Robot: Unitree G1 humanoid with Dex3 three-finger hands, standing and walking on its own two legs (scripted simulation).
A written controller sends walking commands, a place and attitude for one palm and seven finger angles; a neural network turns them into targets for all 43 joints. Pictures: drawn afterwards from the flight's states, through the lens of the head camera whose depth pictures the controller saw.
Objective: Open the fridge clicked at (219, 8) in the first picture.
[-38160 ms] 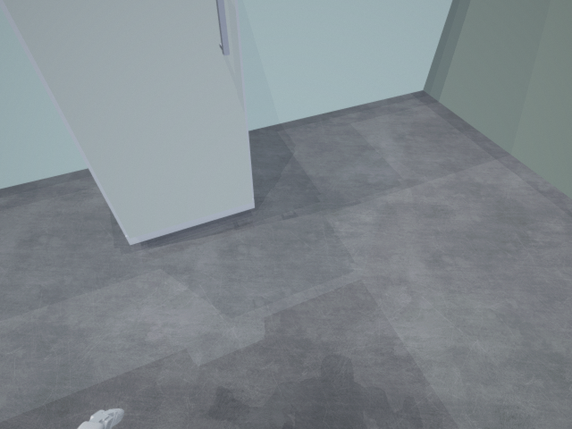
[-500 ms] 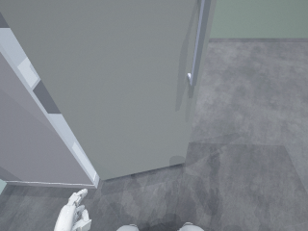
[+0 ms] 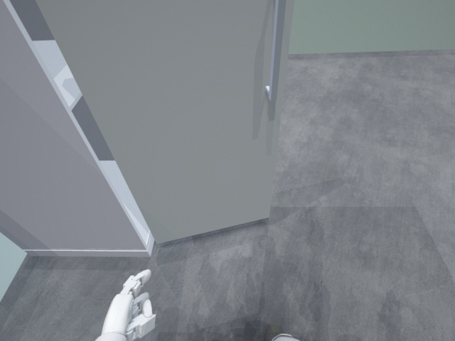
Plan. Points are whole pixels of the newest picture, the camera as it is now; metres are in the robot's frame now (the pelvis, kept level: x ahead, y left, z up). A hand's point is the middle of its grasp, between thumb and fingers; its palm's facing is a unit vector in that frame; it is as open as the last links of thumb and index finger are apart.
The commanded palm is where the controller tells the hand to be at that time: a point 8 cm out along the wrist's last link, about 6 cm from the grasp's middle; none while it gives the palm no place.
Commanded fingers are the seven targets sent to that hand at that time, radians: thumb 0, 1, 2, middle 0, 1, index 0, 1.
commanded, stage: stop stepping back and stand still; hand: right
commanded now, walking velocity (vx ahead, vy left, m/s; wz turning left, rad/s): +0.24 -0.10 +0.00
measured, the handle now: (273, 46) +0.74 -0.12 +0.18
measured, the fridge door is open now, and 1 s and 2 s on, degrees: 75 75 75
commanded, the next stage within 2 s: let the arm hang, fingers relaxed in 0.70 s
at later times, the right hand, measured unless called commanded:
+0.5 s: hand (442, 311) +0.13 -0.21 +0.18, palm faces +0.31 +0.79 -0.52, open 7.4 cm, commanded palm +0.08 -0.27 +0.19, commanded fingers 0.00 -0.90 -0.90 0.20 0.30 0.20 0.30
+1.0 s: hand out of the picture +0.10 -0.21 -0.08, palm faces -0.08 +0.92 -0.39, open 7.4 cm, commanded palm none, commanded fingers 0.00 -0.90 -0.90 0.20 0.30 0.20 0.30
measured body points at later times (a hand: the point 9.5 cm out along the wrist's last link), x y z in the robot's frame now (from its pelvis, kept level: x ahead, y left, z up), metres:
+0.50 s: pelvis -0.08 +0.02 +0.00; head -0.10 +0.02 +0.45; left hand +0.01 +0.28 -0.10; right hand +0.10 -0.25 +0.21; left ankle -0.06 +0.07 -0.73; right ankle -0.05 -0.12 -0.68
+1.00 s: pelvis -0.08 +0.00 +0.00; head -0.08 +0.03 +0.44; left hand +0.07 +0.28 -0.12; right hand +0.10 -0.26 -0.06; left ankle -0.06 +0.07 -0.73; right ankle -0.05 -0.14 -0.72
